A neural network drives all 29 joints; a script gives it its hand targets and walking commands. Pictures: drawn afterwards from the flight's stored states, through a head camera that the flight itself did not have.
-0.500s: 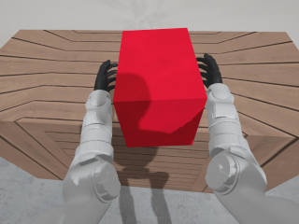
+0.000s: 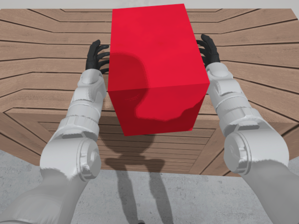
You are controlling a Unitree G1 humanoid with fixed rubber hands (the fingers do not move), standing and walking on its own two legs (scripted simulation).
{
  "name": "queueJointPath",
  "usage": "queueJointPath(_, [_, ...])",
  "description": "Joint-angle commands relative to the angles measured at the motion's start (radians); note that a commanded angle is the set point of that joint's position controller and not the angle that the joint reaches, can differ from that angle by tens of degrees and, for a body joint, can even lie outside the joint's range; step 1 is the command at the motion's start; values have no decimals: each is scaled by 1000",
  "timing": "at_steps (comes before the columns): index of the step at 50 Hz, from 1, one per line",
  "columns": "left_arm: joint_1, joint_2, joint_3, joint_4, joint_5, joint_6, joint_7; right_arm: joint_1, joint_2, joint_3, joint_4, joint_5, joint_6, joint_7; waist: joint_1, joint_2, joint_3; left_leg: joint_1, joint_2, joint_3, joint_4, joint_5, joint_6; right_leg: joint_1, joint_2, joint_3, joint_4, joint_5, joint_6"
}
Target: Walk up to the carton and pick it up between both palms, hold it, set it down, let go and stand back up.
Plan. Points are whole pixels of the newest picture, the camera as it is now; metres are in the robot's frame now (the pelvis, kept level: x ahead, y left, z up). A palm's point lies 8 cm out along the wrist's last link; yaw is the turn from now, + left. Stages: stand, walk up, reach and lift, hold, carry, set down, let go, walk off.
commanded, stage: set down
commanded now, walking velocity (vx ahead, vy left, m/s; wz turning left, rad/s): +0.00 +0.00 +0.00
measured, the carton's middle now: (153, 71) +0.52 -0.01 +0.07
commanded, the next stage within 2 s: none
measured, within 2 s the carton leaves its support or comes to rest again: neither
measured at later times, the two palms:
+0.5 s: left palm (83, 70) +0.48 +0.17 +0.13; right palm (221, 55) +0.49 -0.18 +0.14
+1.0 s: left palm (52, 49) +0.46 +0.20 +0.21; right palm (242, 27) +0.47 -0.19 +0.23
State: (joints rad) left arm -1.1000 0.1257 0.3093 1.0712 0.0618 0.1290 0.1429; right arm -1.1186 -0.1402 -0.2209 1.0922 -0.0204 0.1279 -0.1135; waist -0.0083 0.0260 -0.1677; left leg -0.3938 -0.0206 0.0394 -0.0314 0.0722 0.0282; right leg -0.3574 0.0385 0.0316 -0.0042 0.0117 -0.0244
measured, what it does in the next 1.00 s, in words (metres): stands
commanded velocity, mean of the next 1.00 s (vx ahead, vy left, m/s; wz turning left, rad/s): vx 0.00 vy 0.00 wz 0.00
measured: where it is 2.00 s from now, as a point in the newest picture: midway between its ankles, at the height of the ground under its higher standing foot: outside the picture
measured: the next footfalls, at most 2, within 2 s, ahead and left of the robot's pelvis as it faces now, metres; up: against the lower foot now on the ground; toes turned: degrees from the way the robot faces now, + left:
none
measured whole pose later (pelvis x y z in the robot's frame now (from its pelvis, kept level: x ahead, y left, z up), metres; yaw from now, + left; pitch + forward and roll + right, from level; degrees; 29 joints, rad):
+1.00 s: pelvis -0.02 -0.01 +0.00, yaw +1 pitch +13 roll +0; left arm -1.24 0.42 0.02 0.99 -0.31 0.45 0.11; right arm -1.35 -0.38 0.06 1.11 0.38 0.41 -0.13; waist 0.00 0.01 -0.10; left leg -0.38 0.00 0.02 0.16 -0.01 0.01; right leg -0.34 0.06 0.01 0.17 -0.07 -0.04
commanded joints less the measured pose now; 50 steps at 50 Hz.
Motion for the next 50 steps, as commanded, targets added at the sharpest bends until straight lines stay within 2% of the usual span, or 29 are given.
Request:
queueJointPath(1, [-393, 129, -70, -137, -54, -3, 22, -409, -167, 69, -85, 73, -19, -17, 5, 35, -767, 531, 27, -59, 244, 422, -90, 103, -8, -14, 119, 353, 7])
queueJointPath(3, [-366, 119, -91, -138, -74, 2, 20, -392, -194, 85, -76, 99, -25, -11, 0, 35, -758, 622, 33, -68, 290, 486, -106, -6, 2, -19, 90, 311, 7])
queueJointPath(4, [-364, 121, -98, -147, -80, 4, 18, -390, -202, 91, -74, 109, -25, -8, -13, 38, -758, 655, 38, -74, 307, 527, -113, -37, 6, -20, 80, 315, 8])
queueJointPath(6, [-357, 146, -93, -142, -97, 7, 10, -414, -217, 115, -93, 127, -31, -7, -7, -9, -762, 657, 33, -77, 334, 580, -115, -35, 8, -20, 91, 380, 17])
queueJointPath(8, [-357, 153, -112, -154, -121, 4, -1, -415, -215, 138, -103, 149, -36, -12, -19, -42, -756, 535, 21, -72, 320, 532, -105, 78, -4, -3, 137, 503, 27])
queueJointPath(9, [-359, 171, -98, -149, -123, 0, -3, -429, -201, 160, -121, 159, -37, -14, -3, -75, -758, 460, 17, -71, 298, 503, -93, 159, -10, 3, 172, 561, 37])
queueJointPath(10, [-368, 171, -109, -161, -133, -8, -7, -436, -191, 175, -136, 168, -42, -15, -11, -98, -746, 378, 10, -64, 274, 462, -84, 244, -16, 12, 202, 632, 46])
queueJointPath(12, [-355, 184, -106, -179, -148, -12, -13, -412, -193, 199, -130, 189, -43, -20, -13, -112, -726, 254, 0, -63, 226, 395, -69, 391, -29, 23, 259, 756, 57])
queueJointPath(13, [-355, 195, -104, -165, -149, -10, -16, -412, -186, 217, -112, 205, -40, -22, -6, -110, -696, 210, -7, -56, 208, 360, -61, 427, -32, 29, 277, 780, 65])
queueJointPath(16, [-329, 214, -115, -171, -158, 3, -22, -378, -186, 243, -107, 244, -32, -29, -1, -60, -687, 240, -13, -54, 211, 374, -55, 426, -38, 32, 295, 797, 74])
queueJointPath(18, [-336, 230, -121, -146, -164, 11, -27, -382, -188, 252, -75, 266, -23, -34, 3, -44, -655, 221, -17, -51, 203, 323, -52, 433, -43, 39, 290, 773, 74])
queueJointPath(20, [-363, 259, -126, -223, -172, 29, -20, -407, -223, 256, -130, 295, -16, -44, 7, -8, -699, 286, -14, -52, 218, 359, -53, 394, -45, 39, 288, 750, 71])
queueJointPath(22, [-370, 290, -112, -250, -178, 58, -11, -440, -262, 243, -169, 290, 2, -52, 17, -2, -723, 343, -11, -55, 236, 384, -58, 350, -38, 34, 285, 718, 67])
queueJointPath(23, [-409, 308, -130, -303, -189, 71, -5, -469, -287, 226, -205, 292, 12, -57, 3, 15, -778, 372, -9, -54, 248, 410, -63, 342, -42, 31, 284, 723, 64])
queueJointPath(24, [-401, 304, -134, -332, -188, 92, 0, -462, -298, 213, -215, 285, 24, -59, -5, 28, -799, 449, -9, -64, 267, 458, -70, 288, -33, 21, 275, 682, 59])
queueJointPath(26, [-404, 328, -130, -323, -194, 131, 0, -485, -302, 211, -188, 282, 58, -58, 18, 33, -763, 542, 3, -71, 302, 488, -67, 181, -27, 15, 238, 563, 58])
queueJointPath(28, [-394, 319, -156, -273, -218, 166, -14, -470, -303, 216, -114, 290, 90, -49, 3, 21, -668, 584, 12, -77, 319, 444, -75, 100, -20, 6, 199, 444, 52])
queueJointPath(32, [-458, 358, -185, -273, -291, 203, -29, -550, -313, 268, -146, 355, 135, -39, 14, -47, -605, 479, 16, -74, 294, 300, -55, 167, -25, 12, 211, 399, 65])
queueJointPath(35, [-499, 404, -184, -252, -317, 221, -34, -616, -328, 274, -180, 370, 159, -34, 25, -97, -592, 447, 18, -69, 275, 252, -38, 180, -26, 7, 214, 352, 79])
queueJointPath(36, [-504, 412, -188, -216, -322, 226, -36, -626, -334, 270, -157, 366, 170, -32, 22, -111, -550, 416, 18, -66, 268, 205, -33, 187, -23, 0, 212, 313, 85])
queueJointPath(37, [-493, 408, -208, -205, -339, 233, -41, -600, -340, 275, -145, 371, 180, -31, 6, -105, -531, 423, 18, -70, 267, 193, -32, 177, -25, -1, 204, 290, 85])
queueJointPath(38, [-476, 407, -209, -160, -338, 243, -49, -581, -323, 296, -109, 385, 191, -31, 18, -96, -479, 422, 18, -67, 266, 172, -31, 168, -25, 1, 194, 256, 83])
queueJointPath(41, [-501, 403, -255, -136, -355, 255, -64, -569, -336, 283, -46, 408, 214, -24, 0, -22, -425, 464, 24, -74, 273, 122, -45, 83, -29, 4, 153, 129, 74])
queueJointPath(42, [-533, 415, -259, -163, -357, 259, -61, -601, -345, 279, -66, 416, 220, -22, 6, -3, -438, 487, 31, -73, 279, 127, -48, 45, -26, -2, 145, 95, 69])
queueJointPath(43, [-544, 425, -257, -145, -352, 268, -58, -619, -357, 272, -64, 411, 230, -19, 12, -1, -439, 499, 32, -74, 285, 111, -52, 19, -25, -3, 140, 57, 67])
queueJointPath(45, [-613, 457, -267, -212, -362, 279, -42, -692, -387, 250, -129, 408, 241, -14, 9, 16, -515, 514, 32, -72, 298, 123, -53, -3, -26, -11, 142, 42, 63])
queueJointPath(47, [-654, 481, -266, -243, -371, 300, -26, -734, -387, 249, -153, 406, 259, -12, 19, 3, -552, 517, 34, -72, 315, 129, -46, -22, -26, -12, 152, 26, 62])
queueJointPath(48, [-664, 494, -257, -237, -372, 312, -20, -755, -387, 245, -150, 402, 268, -13, 27, -11, -574, 508, 37, -72, 315, 134, -42, -13, -28, -10, 158, 40, 62])
queueJointPath(50, [-673, 494, -269, -236, -376, 325, -18, -752, -391, 241, -103, 394, 281, -15, 12, -10, -594, 500, 33, -70, 318, 134, -41, 13, -30, -9, 168, 49, 61])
